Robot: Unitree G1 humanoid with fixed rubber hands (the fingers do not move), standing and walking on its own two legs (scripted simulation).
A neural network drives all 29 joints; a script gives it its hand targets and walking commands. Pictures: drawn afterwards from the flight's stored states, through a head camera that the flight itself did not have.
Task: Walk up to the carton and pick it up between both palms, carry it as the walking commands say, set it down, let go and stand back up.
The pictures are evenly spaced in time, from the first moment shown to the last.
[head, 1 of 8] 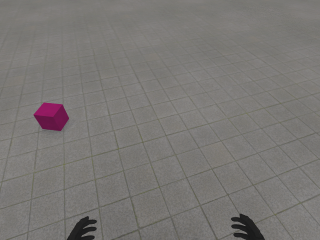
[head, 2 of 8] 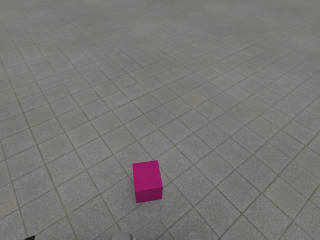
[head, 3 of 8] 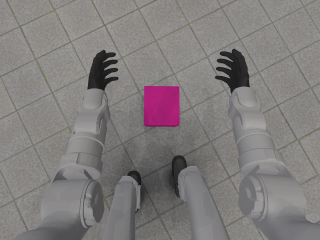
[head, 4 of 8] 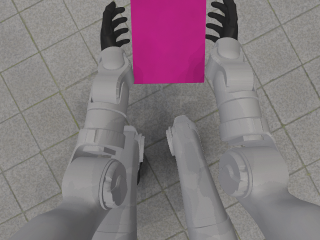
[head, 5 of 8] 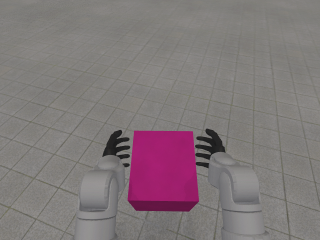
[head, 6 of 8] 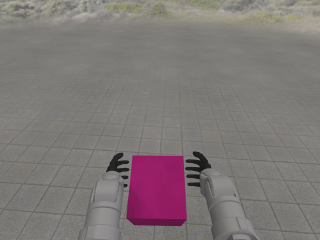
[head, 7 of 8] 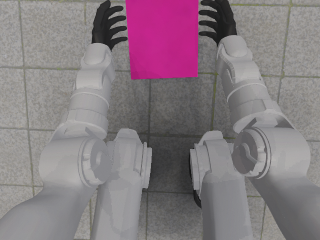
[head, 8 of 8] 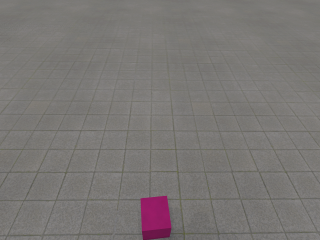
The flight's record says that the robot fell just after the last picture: no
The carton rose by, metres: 0.68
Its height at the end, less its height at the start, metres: +0.00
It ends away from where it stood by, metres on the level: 0.31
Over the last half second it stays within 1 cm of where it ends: yes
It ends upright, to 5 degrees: yes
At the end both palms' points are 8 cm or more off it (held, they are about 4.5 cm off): yes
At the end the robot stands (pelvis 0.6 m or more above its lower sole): yes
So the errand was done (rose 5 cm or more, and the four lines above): yes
